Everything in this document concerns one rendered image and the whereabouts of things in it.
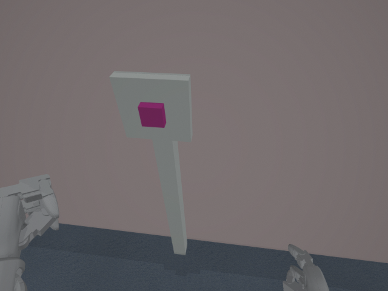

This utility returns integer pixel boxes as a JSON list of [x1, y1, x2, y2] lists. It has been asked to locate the left robot hand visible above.
[[0, 174, 59, 258]]

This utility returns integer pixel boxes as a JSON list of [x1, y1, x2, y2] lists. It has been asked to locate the button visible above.
[[138, 102, 166, 128]]

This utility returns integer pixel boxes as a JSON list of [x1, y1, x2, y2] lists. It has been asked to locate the robot left forearm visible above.
[[0, 257, 27, 291]]

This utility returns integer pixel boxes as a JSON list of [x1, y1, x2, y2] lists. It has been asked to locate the right robot hand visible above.
[[283, 244, 329, 291]]

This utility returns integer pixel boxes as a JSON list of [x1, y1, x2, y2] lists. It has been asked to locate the panel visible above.
[[109, 71, 193, 255]]

